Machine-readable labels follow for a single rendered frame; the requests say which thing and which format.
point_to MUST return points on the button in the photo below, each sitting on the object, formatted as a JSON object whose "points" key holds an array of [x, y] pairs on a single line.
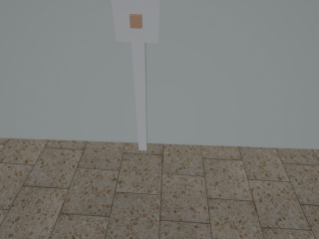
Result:
{"points": [[136, 21]]}

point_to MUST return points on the panel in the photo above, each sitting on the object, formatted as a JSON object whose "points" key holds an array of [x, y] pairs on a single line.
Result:
{"points": [[139, 37]]}

